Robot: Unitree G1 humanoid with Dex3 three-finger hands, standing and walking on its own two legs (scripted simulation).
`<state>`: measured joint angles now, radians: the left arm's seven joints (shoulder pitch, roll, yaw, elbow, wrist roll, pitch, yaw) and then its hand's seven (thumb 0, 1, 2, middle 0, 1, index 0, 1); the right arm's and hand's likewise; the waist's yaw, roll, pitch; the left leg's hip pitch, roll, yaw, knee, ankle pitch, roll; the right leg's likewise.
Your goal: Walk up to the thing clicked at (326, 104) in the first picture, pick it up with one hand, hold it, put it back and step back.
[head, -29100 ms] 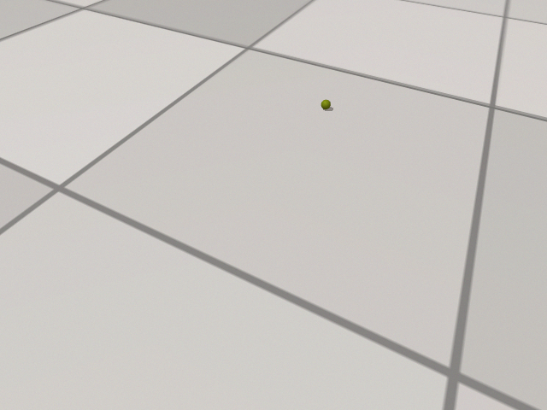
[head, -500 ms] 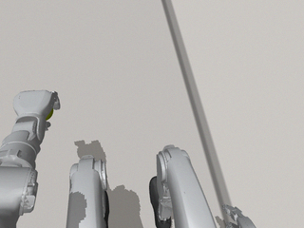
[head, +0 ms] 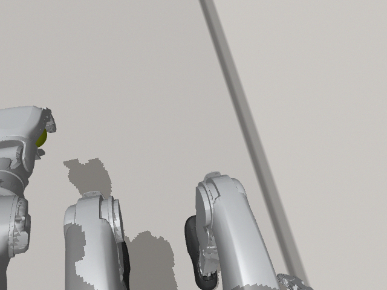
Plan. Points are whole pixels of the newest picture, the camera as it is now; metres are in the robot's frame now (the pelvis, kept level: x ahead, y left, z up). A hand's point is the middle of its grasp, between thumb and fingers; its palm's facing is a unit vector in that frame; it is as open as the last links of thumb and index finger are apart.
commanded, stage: crouch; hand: left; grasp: from above
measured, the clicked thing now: (29, 134) +0.47 +0.27 -0.19
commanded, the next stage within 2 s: lower in 0.08 s
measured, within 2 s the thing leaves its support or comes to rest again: rests again in 1.86 s
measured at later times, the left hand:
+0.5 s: hand (40, 142) +0.46 +0.27 -0.23, palm faces -0.47 -0.07 -0.88, open 7.4 cm
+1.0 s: hand (48, 142) +0.47 +0.26 -0.28, palm faces -0.46 -0.10 -0.88, open 7.3 cm
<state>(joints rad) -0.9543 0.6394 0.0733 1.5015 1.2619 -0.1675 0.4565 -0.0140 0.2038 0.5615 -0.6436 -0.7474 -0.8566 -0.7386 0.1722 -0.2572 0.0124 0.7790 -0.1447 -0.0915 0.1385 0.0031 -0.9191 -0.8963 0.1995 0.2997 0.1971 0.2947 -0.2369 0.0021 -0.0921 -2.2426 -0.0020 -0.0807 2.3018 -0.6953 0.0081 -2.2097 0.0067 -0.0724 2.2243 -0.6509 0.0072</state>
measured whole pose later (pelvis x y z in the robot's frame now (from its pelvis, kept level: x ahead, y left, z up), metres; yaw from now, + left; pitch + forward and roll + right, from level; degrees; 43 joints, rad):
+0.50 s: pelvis +0.00 +0.00 -0.03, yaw -2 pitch +35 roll -8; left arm -0.99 0.72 0.10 1.54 1.28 -0.19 0.48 -0.03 0.20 0.52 -0.70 -0.66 -0.90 -0.67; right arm 0.15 -0.28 0.06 0.75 -0.17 -0.11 0.17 0.00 -0.92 -0.90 0.20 0.30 0.20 0.30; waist -0.27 -0.03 -0.02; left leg -2.32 -0.01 -0.11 2.42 -0.71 0.00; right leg -2.27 0.01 -0.10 2.32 -0.66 0.01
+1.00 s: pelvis +0.01 +0.00 -0.06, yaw -5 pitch +32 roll -10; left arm -1.02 0.83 0.18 1.68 1.32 -0.21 0.58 -0.04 0.22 0.50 -0.69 -0.66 -0.89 -0.68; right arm 0.15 -0.30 0.13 0.74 -0.22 -0.16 0.22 0.00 -0.91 -0.89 0.20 0.30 0.20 0.30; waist -0.33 -0.05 0.06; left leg -2.37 0.00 -0.16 2.53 -0.73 0.00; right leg -2.31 0.02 -0.14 2.39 -0.65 0.02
